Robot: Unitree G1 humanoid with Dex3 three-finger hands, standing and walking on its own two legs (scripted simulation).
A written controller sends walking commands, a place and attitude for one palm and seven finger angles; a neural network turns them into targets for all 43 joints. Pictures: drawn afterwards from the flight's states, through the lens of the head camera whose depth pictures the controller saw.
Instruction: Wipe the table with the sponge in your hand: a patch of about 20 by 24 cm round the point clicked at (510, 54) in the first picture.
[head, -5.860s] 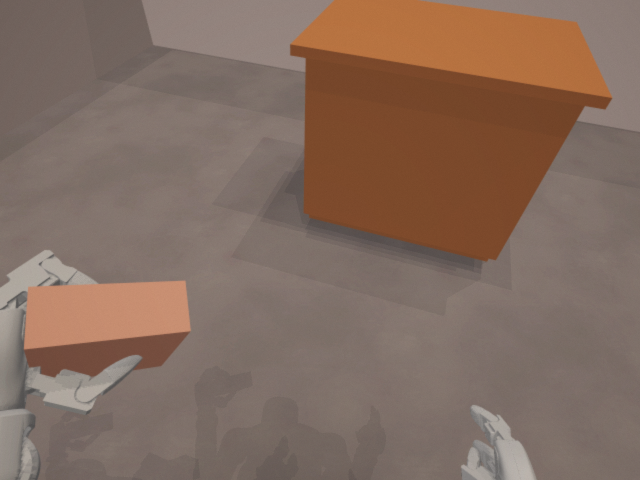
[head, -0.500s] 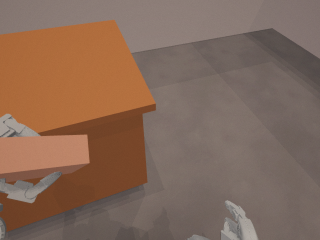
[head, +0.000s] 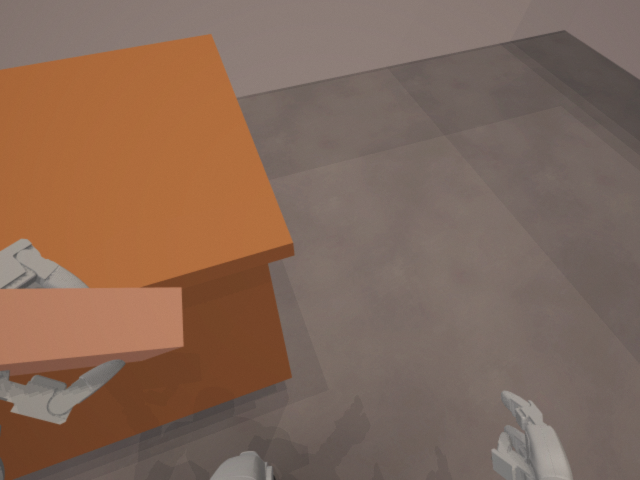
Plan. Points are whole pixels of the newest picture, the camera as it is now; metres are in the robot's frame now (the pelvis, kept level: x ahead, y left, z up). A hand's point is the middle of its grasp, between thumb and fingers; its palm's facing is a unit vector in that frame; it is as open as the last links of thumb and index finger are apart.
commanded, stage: come to a stop and stand still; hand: left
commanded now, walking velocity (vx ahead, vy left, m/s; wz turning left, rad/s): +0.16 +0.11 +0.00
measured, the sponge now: (112, 331) +0.23 +0.19 +0.15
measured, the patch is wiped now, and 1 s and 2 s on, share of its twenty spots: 0.00 0.00 0.00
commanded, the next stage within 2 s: look again from close up in 1.94 s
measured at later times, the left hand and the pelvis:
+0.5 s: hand (50, 299) +0.24 +0.24 +0.18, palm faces +0.35 -0.75 -0.56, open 9.4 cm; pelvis +0.00 -0.01 -0.01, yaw -2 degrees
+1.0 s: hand (40, 332) +0.21 +0.24 +0.17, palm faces +0.39 -0.86 -0.34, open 9.4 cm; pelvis -0.03 -0.01 +0.00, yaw -4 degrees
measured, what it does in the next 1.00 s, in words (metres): steps on the spot: left foot, then right foot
